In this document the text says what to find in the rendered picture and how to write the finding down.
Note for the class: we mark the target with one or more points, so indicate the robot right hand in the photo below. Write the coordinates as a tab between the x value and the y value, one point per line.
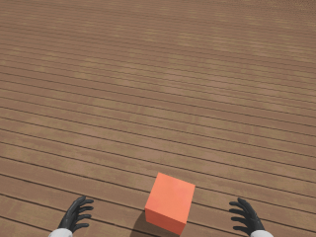
251	220

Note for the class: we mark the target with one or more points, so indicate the robot left hand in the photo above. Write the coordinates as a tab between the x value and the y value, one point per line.
71	216

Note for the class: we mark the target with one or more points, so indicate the carton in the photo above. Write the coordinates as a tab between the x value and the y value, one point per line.
169	203

